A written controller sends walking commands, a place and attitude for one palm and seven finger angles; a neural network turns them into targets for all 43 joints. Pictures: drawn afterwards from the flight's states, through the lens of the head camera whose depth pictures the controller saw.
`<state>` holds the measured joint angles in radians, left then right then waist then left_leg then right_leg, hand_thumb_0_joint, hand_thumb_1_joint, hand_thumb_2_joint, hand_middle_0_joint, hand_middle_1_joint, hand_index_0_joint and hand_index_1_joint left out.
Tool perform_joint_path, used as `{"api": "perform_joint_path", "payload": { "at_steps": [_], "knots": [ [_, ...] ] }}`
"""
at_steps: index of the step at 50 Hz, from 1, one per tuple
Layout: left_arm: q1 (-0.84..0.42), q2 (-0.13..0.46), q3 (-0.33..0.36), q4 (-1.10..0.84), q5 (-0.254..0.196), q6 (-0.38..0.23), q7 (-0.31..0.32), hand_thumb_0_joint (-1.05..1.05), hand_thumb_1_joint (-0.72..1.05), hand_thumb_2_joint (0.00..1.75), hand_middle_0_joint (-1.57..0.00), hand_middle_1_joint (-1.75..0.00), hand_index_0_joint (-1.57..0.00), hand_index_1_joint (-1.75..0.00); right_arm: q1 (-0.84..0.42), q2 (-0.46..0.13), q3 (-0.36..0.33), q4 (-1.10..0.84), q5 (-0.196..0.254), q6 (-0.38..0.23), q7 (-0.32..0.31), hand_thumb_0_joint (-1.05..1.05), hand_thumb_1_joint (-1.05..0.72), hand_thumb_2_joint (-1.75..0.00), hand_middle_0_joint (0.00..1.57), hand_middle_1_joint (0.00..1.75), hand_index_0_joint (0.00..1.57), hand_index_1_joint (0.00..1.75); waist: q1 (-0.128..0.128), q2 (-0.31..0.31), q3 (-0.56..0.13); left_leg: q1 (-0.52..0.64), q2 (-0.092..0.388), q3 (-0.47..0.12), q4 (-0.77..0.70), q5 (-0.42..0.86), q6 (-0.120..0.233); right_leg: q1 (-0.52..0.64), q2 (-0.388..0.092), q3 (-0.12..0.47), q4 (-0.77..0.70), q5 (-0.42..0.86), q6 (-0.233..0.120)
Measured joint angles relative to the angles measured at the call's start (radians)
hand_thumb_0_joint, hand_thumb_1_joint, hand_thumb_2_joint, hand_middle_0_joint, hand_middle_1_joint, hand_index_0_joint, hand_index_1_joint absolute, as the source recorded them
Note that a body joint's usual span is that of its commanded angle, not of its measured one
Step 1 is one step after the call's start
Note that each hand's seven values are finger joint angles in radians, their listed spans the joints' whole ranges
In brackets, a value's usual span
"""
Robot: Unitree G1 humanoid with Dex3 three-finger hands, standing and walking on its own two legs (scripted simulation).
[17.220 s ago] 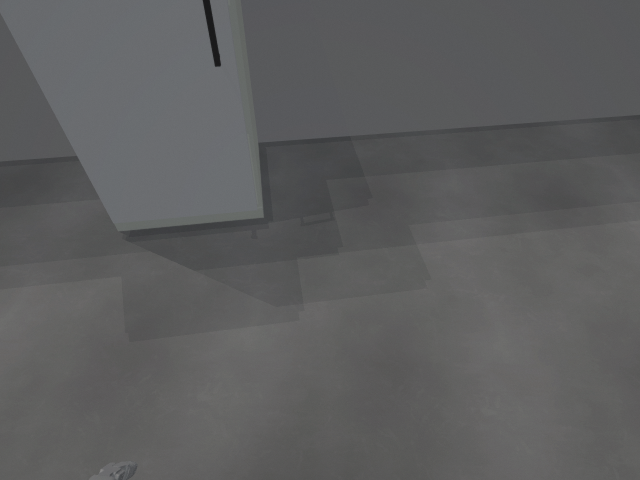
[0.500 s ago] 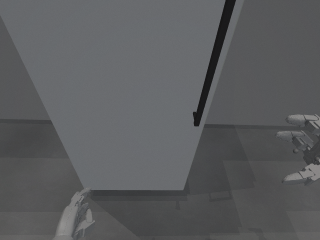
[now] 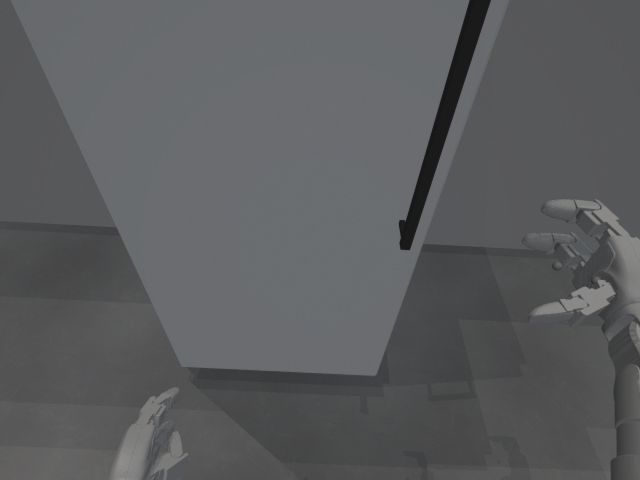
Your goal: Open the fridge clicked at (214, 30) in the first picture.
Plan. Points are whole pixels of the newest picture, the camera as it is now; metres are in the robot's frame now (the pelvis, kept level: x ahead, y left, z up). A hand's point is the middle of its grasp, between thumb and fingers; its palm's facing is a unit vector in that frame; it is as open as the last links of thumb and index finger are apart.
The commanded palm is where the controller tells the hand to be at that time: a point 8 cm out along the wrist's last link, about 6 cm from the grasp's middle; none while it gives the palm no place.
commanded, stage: move the hooked fingers beside the handle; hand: right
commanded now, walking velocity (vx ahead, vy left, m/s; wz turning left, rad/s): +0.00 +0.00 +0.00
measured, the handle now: (435, 128) +0.54 -0.13 +0.20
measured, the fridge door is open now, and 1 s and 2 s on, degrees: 0 0 0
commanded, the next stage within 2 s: feel for the door with the fingertips in 1.94 s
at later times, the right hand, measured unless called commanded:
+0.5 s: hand (523, 230) +0.39 -0.23 +0.15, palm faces +0.02 +1.00 +0.00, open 14.0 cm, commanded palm +0.37 -0.28 +0.15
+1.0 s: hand (487, 195) +0.46 -0.21 +0.14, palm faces -0.02 +1.00 +0.02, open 14.0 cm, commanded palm +0.45 -0.26 +0.14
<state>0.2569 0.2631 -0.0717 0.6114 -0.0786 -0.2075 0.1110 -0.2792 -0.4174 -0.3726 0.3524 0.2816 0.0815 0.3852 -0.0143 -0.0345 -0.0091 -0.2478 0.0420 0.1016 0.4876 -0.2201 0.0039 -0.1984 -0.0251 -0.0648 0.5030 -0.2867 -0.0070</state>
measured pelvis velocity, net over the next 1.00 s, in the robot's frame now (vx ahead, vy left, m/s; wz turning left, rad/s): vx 0.00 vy -0.01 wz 0.02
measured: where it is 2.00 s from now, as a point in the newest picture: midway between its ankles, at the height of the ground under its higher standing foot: outside the picture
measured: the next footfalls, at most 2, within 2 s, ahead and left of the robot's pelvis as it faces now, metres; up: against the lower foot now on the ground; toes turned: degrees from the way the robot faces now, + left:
none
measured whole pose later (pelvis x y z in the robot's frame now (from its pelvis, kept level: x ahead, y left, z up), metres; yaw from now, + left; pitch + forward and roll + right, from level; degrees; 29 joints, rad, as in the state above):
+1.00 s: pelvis +0.00 -0.01 -0.01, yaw +1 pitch +7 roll +1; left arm 0.37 0.29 -0.04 0.67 -0.06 -0.09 0.08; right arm -0.84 -0.49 -0.35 1.05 0.17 -0.15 0.31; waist 0.09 -0.01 -0.03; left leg -0.44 0.04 0.08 0.56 -0.23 0.00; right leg -0.40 -0.03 -0.08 0.60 -0.32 -0.02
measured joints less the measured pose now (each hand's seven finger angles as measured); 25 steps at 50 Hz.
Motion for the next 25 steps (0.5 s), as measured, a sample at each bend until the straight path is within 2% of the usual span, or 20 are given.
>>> {"api": "perform_joint_path", "payload": {
  "at_steps": [4,11,20,25],
  "knots": [
    [0.011,0.003,0.007,-0.001,0.000,0.008,-0.002,0.01,0.90,0.89,-0.20,-0.30,-0.20,-0.30,-0.010,0.001,-0.006,0.014,-0.007,-0.005,-0.014,-0.01,0.50,-0.30,0.30,1.20,0.30,1.20,0.004,0.001,-0.003,-0.004,-0.002,-0.005,-0.001,0.001,0.000,-0.001,-0.002,-0.005,-0.003,0.000,0.000],
    [0.016,0.010,0.013,0.016,-0.003,0.021,0.004,0.01,0.90,0.90,-0.20,-0.30,-0.20,-0.30,-0.075,0.013,0.030,0.069,-0.020,-0.015,-0.032,-0.01,0.50,-0.30,0.30,1.20,0.30,1.20,0.002,0.003,-0.001,-0.012,0.000,-0.001,0.002,-0.001,0.000,-0.012,0.000,0.000,0.001,0.000,-0.001],
    [0.011,0.005,0.012,0.020,0.003,0.040,0.000,0.01,0.90,0.89,-0.20,-0.30,-0.20,-0.30,-0.184,0.006,0.040,0.199,-0.045,-0.046,-0.060,-0.01,0.50,-0.30,0.30,1.20,0.30,1.20,0.021,0.010,-0.001,-0.036,-0.003,-0.004,0.005,0.002,0.003,-0.033,-0.003,-0.003,0.003,0.002,0.001],
    [0.025,0.006,0.013,0.023,0.003,0.055,-0.008,0.01,0.90,0.89,-0.20,-0.30,-0.20,-0.30,-0.221,-0.007,0.024,0.266,-0.045,-0.071,-0.051,-0.01,0.50,-0.30,0.30,1.20,0.30,1.20,0.030,0.013,-0.012,-0.050,-0.007,-0.010,0.009,0.002,0.004,-0.044,-0.006,-0.009,0.007,-0.001,0.002]
  ]
}}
